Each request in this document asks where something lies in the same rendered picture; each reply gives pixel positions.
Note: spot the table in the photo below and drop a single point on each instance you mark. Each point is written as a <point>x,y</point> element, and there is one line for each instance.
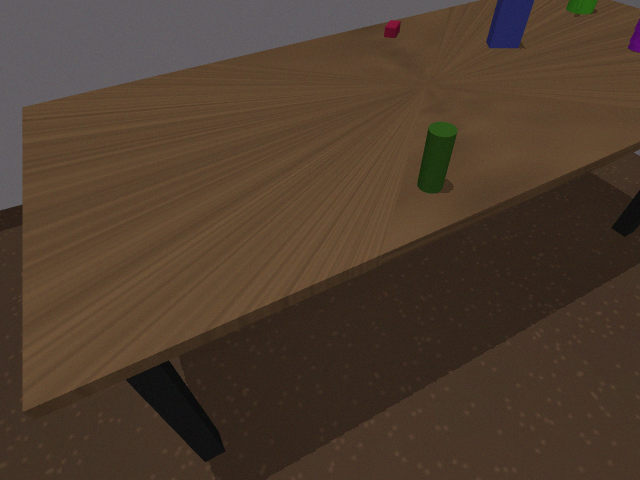
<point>161,214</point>

